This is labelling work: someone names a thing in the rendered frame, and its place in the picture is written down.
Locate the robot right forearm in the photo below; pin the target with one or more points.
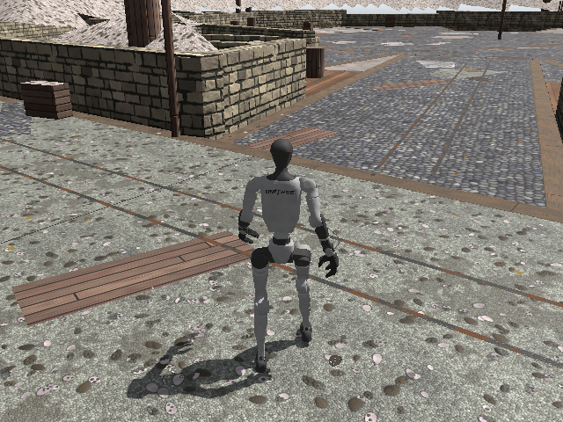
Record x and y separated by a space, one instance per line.
324 238

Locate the robot right upper arm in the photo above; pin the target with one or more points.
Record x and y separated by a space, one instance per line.
309 186

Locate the robot head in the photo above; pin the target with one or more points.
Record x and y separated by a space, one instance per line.
281 150

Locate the left robot thigh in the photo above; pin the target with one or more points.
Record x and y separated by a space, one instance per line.
260 267

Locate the right robot hand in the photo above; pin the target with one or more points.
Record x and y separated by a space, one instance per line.
334 263

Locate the robot left forearm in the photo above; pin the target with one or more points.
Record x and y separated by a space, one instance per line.
242 226

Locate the robot left upper arm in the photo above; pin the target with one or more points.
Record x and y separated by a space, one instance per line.
250 196

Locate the left robot hand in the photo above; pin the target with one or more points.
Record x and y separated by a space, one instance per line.
246 239

